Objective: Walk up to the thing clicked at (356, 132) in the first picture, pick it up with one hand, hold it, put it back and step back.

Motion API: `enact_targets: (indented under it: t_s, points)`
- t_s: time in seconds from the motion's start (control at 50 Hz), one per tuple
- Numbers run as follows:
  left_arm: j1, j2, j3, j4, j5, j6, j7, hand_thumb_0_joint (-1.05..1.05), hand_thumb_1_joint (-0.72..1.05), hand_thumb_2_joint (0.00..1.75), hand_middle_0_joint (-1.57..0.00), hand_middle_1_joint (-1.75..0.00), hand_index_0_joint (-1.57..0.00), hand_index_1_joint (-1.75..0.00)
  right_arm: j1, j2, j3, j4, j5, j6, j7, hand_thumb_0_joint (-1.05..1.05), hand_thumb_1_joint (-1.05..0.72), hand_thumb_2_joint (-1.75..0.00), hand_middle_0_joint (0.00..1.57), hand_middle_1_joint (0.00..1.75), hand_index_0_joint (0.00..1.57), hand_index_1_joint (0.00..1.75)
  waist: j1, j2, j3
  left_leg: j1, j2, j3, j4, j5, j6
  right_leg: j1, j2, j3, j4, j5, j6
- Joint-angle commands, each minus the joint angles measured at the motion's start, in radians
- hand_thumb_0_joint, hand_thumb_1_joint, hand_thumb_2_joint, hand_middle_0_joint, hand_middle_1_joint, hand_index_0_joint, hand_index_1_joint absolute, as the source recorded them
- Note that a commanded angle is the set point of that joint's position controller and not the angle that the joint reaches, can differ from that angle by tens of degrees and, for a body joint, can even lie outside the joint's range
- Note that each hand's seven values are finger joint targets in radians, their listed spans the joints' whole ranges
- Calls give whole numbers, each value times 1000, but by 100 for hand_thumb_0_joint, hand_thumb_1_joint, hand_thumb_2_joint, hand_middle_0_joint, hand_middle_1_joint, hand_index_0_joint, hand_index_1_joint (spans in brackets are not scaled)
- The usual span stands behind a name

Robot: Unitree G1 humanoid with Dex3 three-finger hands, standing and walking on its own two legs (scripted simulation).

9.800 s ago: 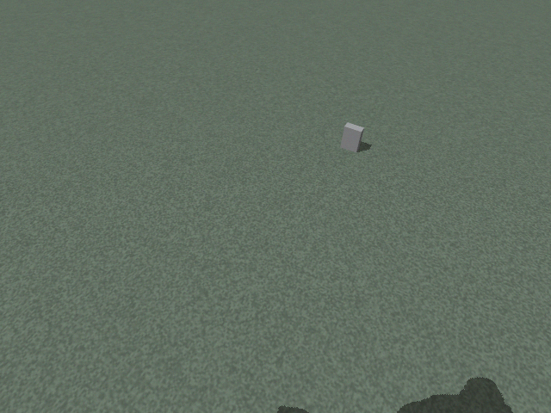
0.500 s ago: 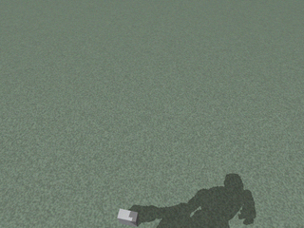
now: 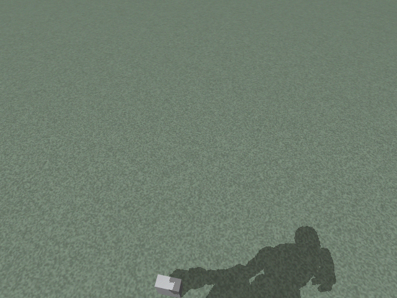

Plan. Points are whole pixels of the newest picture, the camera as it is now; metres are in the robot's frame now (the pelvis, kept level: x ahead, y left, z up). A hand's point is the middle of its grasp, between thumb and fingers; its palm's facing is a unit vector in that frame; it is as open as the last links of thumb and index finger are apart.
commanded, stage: go down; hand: left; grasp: from the side
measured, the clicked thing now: (169, 286) +0.29 +0.14 -0.71
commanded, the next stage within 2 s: none
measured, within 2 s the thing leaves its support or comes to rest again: neither
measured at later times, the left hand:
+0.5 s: hand out of the picture +0.14 +0.28 -0.22, palm faces +0.06 -0.96 -0.28, open 15.2 cm
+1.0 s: hand (97, 290) +0.20 +0.31 -0.31, palm faces +0.05 -0.98 -0.19, open 17.4 cm
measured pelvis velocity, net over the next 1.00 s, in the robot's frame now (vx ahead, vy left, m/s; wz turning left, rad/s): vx -0.06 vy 0.00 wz -0.03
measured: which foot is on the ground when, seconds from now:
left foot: down 0.00-1.00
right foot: down 0.00-1.00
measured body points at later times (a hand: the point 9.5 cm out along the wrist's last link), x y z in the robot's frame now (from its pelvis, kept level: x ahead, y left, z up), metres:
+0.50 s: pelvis -0.03 +0.00 -0.09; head +0.07 +0.01 +0.35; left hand +0.13 +0.33 -0.20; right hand +0.09 -0.27 -0.20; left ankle -0.01 +0.12 -0.75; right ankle -0.02 -0.13 -0.75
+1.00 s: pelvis -0.06 +0.00 -0.23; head +0.11 +0.03 +0.19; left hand +0.19 +0.36 -0.30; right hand +0.14 -0.26 -0.33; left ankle -0.01 +0.12 -0.75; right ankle -0.02 -0.13 -0.75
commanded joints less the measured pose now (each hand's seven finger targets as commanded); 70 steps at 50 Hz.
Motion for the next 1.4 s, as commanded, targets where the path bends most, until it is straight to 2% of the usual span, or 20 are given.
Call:
enact_targets:
  t_s: [0.0,0.02,0.06,0.1,0.14,0.18,0.26,0.3,0.36,0.4,0.56,0.64,0.7,0.94,1.02,1.12,1.18,1.26,1.3,1.38]
  points:
    - [-373,61,55,-406,-56,-109,32,0,74,74,-4,-14,-4,-14,0,-53,-8,-339,67,-63,-31,0,-98,-92,20,30,20,30,-122,12,15,-95,-7,18,41,52,18,-238,35,10,36,120,-33]
    - [-491,101,71,-338,-51,-97,34,0,66,66,0,-6,0,-6,56,-79,-13,-282,65,-59,-38,0,-97,-92,20,30,20,30,-93,-23,-44,-94,-10,14,65,36,21,-190,29,2,51,103,-29]
    - [-243,182,144,-104,-29,-38,25,0,50,50,0,-7,0,-6,92,-109,-36,-297,63,-38,-40,0,-98,-93,20,30,20,30,-46,-65,-19,-175,-13,18,120,14,23,-222,37,-13,88,47,-35]
    - [-310,290,209,-187,4,-50,10,0,36,34,0,-9,0,-7,127,-113,-67,-338,51,-44,-51,0,-96,-92,20,30,20,30,-29,-17,-192,-166,-16,16,187,71,21,-211,30,1,156,104,-36]
    - [-140,228,219,-55,42,-28,-24,0,28,27,0,-9,0,-7,162,-99,-82,-371,32,-47,-39,0,-95,-92,20,30,20,30,-26,-30,-226,-251,-22,8,274,111,18,-248,31,2,241,142,-38]
    - [-64,259,284,-106,60,-26,-43,0,17,23,0,-10,-1,-8,162,-94,-99,-416,26,-47,-28,0,-93,-91,20,30,20,30,29,39,-322,-283,-30,10,334,145,10,-240,29,8,305,158,-46]
    - [-119,217,289,-140,60,-25,-69,0,-2,20,-1,-12,-2,-11,120,-76,-96,-498,21,-52,-14,0,-90,-91,20,30,20,30,15,44,-267,-454,-19,-5,460,60,7,-419,37,3,428,46,-51]
    - [-87,259,342,-190,47,-47,-93,0,-11,19,-1,-11,-2,-11,107,-77,-104,-540,24,-62,-7,0,-91,-91,20,30,20,30,24,48,-300,-534,-13,-11,540,13,9,-505,38,1,514,-17,-53]
    - [-34,226,345,-291,26,-81,-141,0,-25,16,-2,-12,-3,-12,104,-73,-113,-595,25,-78,-5,0,-90,-91,20,30,20,30,20,42,-330,-620,-6,-22,618,-56,11,-629,43,-1,614,-81,-55]
    - [-78,269,368,-474,13,-107,-167,0,-30,15,-3,-14,-3,-13,103,-75,-121,-621,27,-87,-12,0,-91,-91,20,30,20,30,22,99,-418,-605,-1,-29,650,-48,10,-665,41,-1,660,-84,-56]
    - [24,273,409,-693,-15,-77,-203,0,-41,10,-4,-11,-5,-10,89,-78,-123,-668,28,-123,-38,0,-93,-91,20,30,20,30,-17,88,-500,-684,15,-48,766,-112,17,-809,43,-6,778,-135,-50]
    - [-110,292,439,-608,-30,-112,-226,0,-48,9,-4,-11,-6,-10,68,-81,-110,-652,19,-152,-46,0,-93,-91,20,30,20,30,-56,39,-418,-856,15,-55,883,-222,27,-963,39,2,868,-214,-44]
    - [-195,324,471,-576,-50,-199,-277,0,-54,6,-4,-10,-6,-9,66,-80,-105,-645,7,-177,-49,0,-93,-91,20,30,20,30,-42,57,-470,-967,3,-44,992,-274,34,-1041,28,18,952,-262,-45]
    - [-100,429,608,-556,-137,-270,-427,0,-61,3,-8,-12,-9,-11,41,-132,-97,-632,5,-187,-34,0,-89,-90,20,30,20,30,53,119,-744,-1004,5,-88,1168,-68,20,-1205,42,-12,1177,-153,-63]
    - [-157,442,639,-550,-168,-297,-454,0,-61,6,-8,-13,-8,-12,27,-129,-92,-619,3,-189,-30,0,-91,-90,20,30,20,30,29,54,-729,-1134,2,-75,1265,-72,37,-1232,47,-1,1229,-136,-55]
    - [-318,425,615,-519,-192,-377,-504,0,-61,9,-7,-16,-8,-15,35,-125,-93,-573,-5,-208,-35,0,-90,-90,20,30,20,30,-10,102,-652,-1261,10,-87,1305,-339,33,-1388,47,15,1276,-351,-59]
    - [-377,520,652,-560,-189,-408,-526,0,-61,8,-7,-15,-8,-14,40,-145,-93,-578,-8,-215,-42,0,-89,-90,20,30,20,30,1,153,-723,-1245,16,-100,1309,-379,24,-1422,47,12,1311,-379,-62]
    - [-333,533,664,-494,-193,-399,-539,0,-61,8,-7,-15,-8,-13,45,-159,-82,-567,-1,-215,-51,0,-89,-90,20,30,20,30,23,145,-721,-1266,18,-109,1299,-439,21,-1461,52,-7,1336,-422,-63]
    - [-350,609,730,-553,-207,-401,-532,0,-61,8,-7,-14,-8,-13,42,-169,-80,-576,2,-214,-56,0,-90,-90,20,30,20,30,46,152,-786,-1266,15,-100,1329,-396,23,-1439,52,-5,1354,-393,-63]
    - [-298,558,713,-460,-224,-369,-547,0,-61,10,-7,-15,-8,-14,29,-165,-69,-577,10,-214,-58,0,-90,-90,20,30,20,30,35,118,-726,-1336,12,-97,1366,-381,26,-1478,55,-22,1386,-384,-66]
